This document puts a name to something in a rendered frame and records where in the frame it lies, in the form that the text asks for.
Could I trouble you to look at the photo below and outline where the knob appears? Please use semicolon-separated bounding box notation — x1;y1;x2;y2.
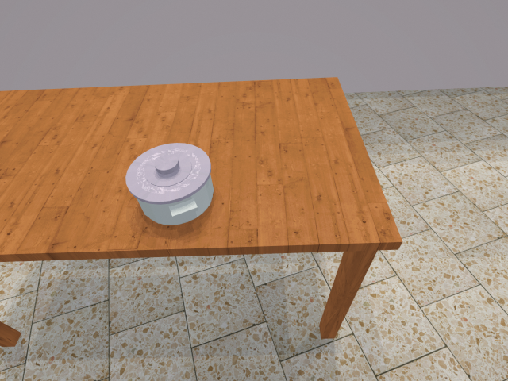
154;154;179;175

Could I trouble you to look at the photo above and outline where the lid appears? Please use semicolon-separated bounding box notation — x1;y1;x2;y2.
125;143;211;205

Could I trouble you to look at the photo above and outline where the table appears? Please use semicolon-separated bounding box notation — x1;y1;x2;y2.
0;77;402;347

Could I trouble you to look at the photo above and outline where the pot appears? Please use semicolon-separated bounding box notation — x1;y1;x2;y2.
137;175;214;225

